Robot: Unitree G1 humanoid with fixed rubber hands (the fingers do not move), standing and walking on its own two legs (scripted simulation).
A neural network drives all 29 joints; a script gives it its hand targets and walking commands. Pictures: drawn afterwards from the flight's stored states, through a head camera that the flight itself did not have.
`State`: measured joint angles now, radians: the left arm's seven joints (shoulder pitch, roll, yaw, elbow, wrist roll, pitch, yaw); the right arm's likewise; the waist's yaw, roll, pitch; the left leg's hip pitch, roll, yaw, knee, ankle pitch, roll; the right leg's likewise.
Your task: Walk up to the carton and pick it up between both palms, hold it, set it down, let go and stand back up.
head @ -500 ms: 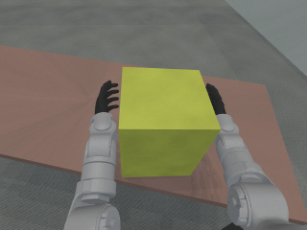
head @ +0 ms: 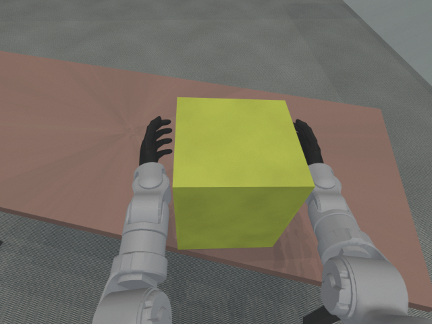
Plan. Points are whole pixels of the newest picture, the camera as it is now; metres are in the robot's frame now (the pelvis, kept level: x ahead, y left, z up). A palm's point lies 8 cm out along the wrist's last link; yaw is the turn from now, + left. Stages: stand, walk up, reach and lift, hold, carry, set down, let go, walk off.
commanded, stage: set down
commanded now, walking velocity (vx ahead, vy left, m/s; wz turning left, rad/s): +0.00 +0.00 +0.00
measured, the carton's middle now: (228, 178) +0.39 +0.00 +0.03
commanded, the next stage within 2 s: none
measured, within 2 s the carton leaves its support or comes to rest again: neither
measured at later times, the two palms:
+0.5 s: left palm (148, 164) +0.37 +0.15 +0.09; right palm (305, 159) +0.41 -0.15 +0.08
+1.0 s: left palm (149, 165) +0.38 +0.15 +0.08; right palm (304, 159) +0.42 -0.15 +0.08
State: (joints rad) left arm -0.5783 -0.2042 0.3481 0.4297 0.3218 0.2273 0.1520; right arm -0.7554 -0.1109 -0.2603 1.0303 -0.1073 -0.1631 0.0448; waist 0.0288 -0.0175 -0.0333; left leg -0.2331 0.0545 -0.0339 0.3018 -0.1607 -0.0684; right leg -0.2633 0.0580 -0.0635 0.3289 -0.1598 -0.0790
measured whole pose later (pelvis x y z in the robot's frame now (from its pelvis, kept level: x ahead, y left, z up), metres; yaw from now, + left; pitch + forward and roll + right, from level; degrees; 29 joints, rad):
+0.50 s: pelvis +0.00 +0.00 +0.00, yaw +0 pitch +6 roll +1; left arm -0.58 -0.21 0.40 0.51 0.34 0.13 0.14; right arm -0.79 -0.09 -0.36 1.09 -0.19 -0.21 0.06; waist 0.04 -0.01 -0.05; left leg -0.25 0.06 -0.02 0.29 -0.15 -0.07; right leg -0.29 0.05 -0.06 0.33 -0.15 -0.08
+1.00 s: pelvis +0.01 +0.01 +0.00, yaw -1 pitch +6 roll +0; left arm -0.56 -0.23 0.41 0.50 0.36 0.11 0.13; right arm -0.77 -0.08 -0.40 1.08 -0.24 -0.23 0.10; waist 0.04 -0.01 -0.05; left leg -0.23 0.05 -0.01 0.30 -0.17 -0.06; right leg -0.26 0.05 -0.06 0.32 -0.16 -0.07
